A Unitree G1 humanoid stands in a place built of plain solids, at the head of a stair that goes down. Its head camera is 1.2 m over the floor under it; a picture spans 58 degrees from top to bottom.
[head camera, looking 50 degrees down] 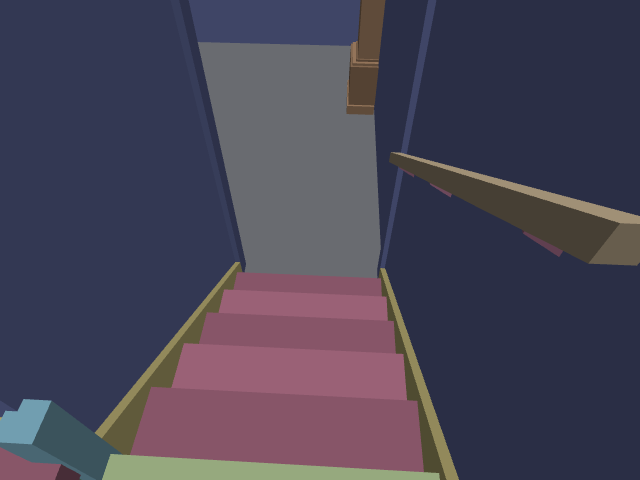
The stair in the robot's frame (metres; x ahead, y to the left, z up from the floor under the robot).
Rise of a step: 0.18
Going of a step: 0.25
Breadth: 0.86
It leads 2 degrees to the right of straight ahead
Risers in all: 6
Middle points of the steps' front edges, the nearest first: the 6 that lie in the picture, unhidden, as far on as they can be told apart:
0.27 0.12 0.00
0.52 0.12 -0.19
0.76 0.11 -0.37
1.01 0.09 -0.55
1.25 0.08 -0.73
1.50 0.07 -0.91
